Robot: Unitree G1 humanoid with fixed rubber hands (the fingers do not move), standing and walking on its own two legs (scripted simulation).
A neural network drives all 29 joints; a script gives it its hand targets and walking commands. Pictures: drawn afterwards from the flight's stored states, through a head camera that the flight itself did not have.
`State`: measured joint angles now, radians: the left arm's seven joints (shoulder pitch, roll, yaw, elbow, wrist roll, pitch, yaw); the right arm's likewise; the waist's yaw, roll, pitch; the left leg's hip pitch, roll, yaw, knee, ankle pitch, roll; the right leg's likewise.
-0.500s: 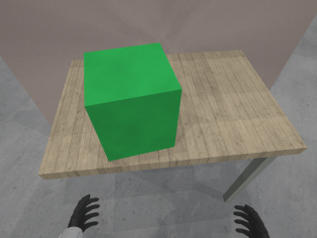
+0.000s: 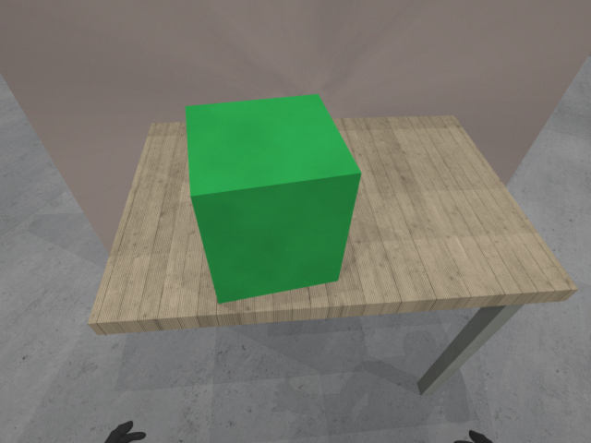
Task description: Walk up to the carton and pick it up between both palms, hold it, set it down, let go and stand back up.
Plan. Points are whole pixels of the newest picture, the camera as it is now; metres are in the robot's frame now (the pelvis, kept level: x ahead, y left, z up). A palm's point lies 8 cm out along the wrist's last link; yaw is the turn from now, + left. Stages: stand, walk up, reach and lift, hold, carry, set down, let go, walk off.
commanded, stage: stand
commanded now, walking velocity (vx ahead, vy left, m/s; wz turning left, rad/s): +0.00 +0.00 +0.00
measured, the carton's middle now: (267, 200) +0.46 +0.09 +0.06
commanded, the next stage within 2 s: none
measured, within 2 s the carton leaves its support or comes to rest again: neither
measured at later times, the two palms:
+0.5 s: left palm out of the picture +0.04 +0.29 -0.13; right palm out of the picture +0.06 -0.25 -0.11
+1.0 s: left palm out of the picture +0.02 +0.29 -0.13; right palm out of the picture +0.04 -0.25 -0.12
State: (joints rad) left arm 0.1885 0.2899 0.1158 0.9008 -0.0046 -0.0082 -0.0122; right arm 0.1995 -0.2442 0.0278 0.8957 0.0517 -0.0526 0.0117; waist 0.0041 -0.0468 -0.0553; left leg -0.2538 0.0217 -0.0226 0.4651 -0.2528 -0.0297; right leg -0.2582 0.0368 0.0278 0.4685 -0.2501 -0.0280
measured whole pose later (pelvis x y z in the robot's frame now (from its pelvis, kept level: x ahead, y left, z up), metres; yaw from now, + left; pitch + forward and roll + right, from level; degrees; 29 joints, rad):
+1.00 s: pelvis -0.03 +0.00 +0.00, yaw +0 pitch +0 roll +0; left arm 0.19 0.30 0.12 1.12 0.00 -0.02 -0.01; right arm 0.20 -0.24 0.03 1.04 0.05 -0.03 0.01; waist 0.00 -0.04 -0.07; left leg -0.25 0.02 -0.02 0.47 -0.22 -0.03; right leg -0.25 0.04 0.03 0.47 -0.21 -0.02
